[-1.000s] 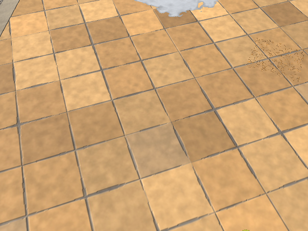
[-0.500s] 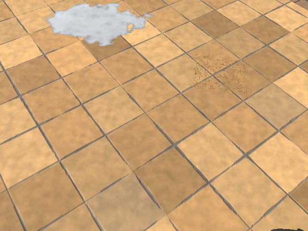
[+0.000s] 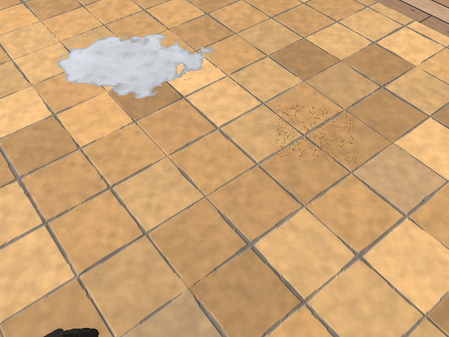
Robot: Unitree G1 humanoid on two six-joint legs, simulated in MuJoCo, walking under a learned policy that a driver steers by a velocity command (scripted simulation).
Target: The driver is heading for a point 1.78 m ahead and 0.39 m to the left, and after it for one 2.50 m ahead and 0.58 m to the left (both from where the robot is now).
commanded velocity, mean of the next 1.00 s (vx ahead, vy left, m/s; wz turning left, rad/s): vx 0.01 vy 0.00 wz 0.45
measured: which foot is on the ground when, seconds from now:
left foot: down 0.00-0.58, up 0.60-0.94, down 0.96-1.00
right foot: down 0.00-0.10, up 0.12-0.56, down 0.58-1.00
